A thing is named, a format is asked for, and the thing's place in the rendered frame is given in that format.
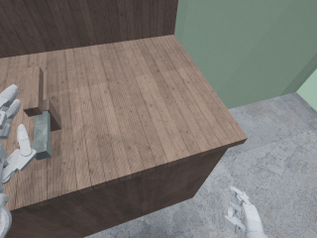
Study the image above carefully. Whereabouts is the counter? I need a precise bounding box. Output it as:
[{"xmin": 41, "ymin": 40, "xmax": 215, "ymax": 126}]
[{"xmin": 0, "ymin": 0, "xmax": 248, "ymax": 238}]

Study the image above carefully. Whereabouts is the tap lever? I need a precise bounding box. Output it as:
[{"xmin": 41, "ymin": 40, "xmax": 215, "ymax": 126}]
[{"xmin": 32, "ymin": 110, "xmax": 53, "ymax": 161}]

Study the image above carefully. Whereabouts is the left robot forearm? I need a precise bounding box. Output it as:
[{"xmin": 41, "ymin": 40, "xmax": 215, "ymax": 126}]
[{"xmin": 0, "ymin": 193, "xmax": 12, "ymax": 238}]

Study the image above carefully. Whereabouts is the robot right hand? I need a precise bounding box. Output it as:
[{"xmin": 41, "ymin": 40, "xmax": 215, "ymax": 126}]
[{"xmin": 225, "ymin": 185, "xmax": 264, "ymax": 238}]

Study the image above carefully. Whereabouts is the robot left hand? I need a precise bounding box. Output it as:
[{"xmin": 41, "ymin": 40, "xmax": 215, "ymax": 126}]
[{"xmin": 0, "ymin": 84, "xmax": 37, "ymax": 193}]

